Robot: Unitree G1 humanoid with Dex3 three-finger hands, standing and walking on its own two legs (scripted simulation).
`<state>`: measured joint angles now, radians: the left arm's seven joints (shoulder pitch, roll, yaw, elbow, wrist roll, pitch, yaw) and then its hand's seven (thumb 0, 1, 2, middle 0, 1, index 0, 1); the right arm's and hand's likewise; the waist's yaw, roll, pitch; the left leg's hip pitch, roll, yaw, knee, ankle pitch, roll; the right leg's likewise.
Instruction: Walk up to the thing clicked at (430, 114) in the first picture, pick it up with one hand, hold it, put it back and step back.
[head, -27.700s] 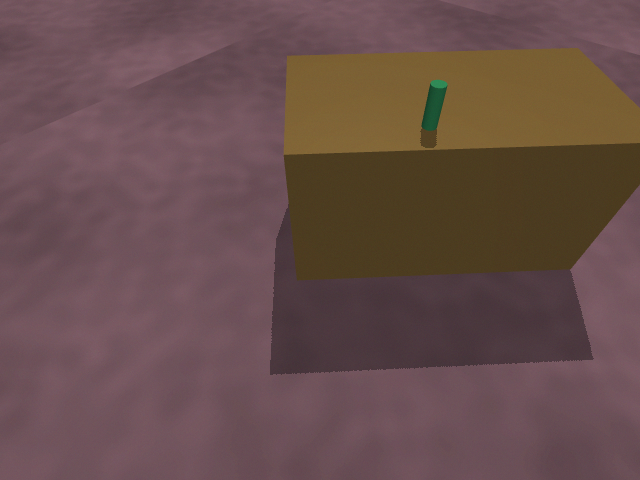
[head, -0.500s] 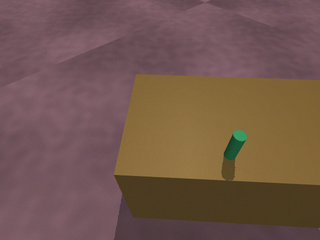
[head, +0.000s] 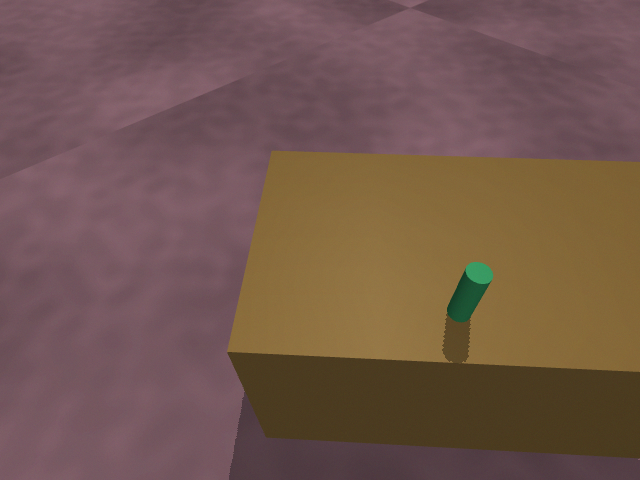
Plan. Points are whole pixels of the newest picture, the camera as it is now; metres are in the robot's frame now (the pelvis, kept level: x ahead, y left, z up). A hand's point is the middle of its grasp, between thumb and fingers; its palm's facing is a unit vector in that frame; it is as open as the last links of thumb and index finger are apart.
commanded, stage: stand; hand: right
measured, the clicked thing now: (468, 293) +0.44 -0.23 -0.12
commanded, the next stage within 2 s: step back in 0.16 s
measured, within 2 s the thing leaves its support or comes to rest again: neither
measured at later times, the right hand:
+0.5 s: hand out of the picture +0.05 -0.29 -0.17, palm faces -0.01 +0.93 -0.38, open 7.3 cm
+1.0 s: hand out of the picture -0.06 -0.25 -0.17, palm faces -0.04 +0.91 -0.41, open 7.3 cm
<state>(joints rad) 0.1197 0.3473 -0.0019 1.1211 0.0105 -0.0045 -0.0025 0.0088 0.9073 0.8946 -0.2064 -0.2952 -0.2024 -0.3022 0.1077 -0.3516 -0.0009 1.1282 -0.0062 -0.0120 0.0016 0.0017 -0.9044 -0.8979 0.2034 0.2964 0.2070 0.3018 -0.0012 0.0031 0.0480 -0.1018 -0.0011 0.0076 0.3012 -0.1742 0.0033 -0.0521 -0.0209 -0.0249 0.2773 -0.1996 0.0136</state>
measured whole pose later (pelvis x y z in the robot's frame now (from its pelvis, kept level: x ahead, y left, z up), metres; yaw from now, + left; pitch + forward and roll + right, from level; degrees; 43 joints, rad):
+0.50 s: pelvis -0.07 -0.01 -0.02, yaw +0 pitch -2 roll +1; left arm 0.10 0.38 0.05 0.95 0.03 0.03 0.00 0.01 0.91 0.89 -0.21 -0.30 -0.20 -0.30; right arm 0.05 -0.42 -0.07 0.95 0.01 0.07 0.01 0.00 -0.91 -0.90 0.20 0.30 0.21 0.30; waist 0.01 0.02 0.19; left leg -0.43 -0.07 -0.09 0.98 -0.48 0.03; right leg -0.31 -0.02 -0.02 0.60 -0.27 -0.03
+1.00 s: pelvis -0.17 +0.02 -0.02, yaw -1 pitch -1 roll -1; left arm 0.15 0.39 0.07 0.86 0.01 0.05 0.01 0.01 0.91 0.89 -0.21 -0.30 -0.20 -0.30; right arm 0.12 -0.38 -0.04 0.86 -0.02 0.04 -0.01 0.00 -0.90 -0.90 0.21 0.30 0.21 0.30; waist 0.01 -0.01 0.19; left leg -0.32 0.03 0.01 0.63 -0.29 0.01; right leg -0.31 0.05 0.07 0.81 -0.48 0.01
